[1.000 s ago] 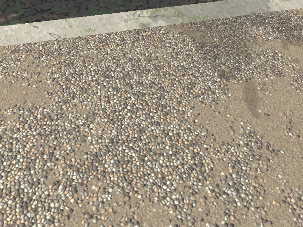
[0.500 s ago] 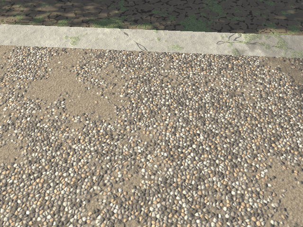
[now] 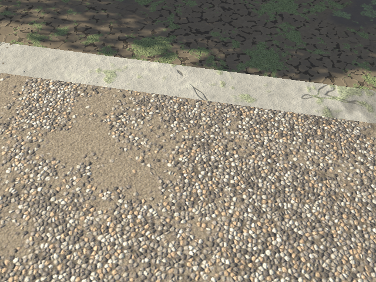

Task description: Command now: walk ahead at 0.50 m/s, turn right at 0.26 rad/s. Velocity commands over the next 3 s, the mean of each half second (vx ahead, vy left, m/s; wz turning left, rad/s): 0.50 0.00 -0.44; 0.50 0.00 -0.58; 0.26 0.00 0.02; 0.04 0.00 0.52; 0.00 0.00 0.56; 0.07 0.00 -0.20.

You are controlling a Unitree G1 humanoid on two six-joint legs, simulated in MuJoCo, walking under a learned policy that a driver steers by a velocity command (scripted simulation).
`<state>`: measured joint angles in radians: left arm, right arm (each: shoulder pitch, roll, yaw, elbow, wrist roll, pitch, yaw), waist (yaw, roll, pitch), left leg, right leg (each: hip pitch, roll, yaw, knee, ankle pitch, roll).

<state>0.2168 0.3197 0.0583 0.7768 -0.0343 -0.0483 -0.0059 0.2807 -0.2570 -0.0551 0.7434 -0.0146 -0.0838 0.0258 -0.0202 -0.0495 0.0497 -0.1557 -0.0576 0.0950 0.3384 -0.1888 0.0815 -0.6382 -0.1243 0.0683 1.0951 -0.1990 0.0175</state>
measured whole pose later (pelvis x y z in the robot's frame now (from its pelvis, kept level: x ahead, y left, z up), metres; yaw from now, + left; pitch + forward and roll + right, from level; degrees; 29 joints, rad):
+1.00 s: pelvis +0.57 -0.11 +0.00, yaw -35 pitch +1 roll +2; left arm 0.27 0.32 0.07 0.66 -0.03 -0.01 0.00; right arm 0.26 -0.26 -0.06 0.76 -0.01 -0.10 0.01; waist -0.03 -0.06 0.02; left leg -0.20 -0.03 0.07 0.38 -0.20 0.03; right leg -0.57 -0.05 0.06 1.15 -0.31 0.00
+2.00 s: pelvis +0.75 -0.23 +0.00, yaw -13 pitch +3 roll -3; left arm 0.08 0.30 0.09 0.78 0.00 0.02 0.04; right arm 0.20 -0.29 -0.07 0.67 0.01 0.03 -0.04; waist -0.01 -0.01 0.04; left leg -0.30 -0.06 -0.11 0.46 -0.19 0.06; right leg -0.50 0.02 0.08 0.88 -0.34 0.08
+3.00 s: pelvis +0.76 -0.24 -0.01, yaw -7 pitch +1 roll +2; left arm 0.19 0.31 0.07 0.79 -0.03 0.04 -0.03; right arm 0.21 -0.30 -0.08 0.72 0.01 -0.02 -0.02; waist -0.01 0.01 0.04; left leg -0.13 0.05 0.18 0.40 -0.28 0.00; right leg -0.41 -0.09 -0.04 0.82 -0.43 0.01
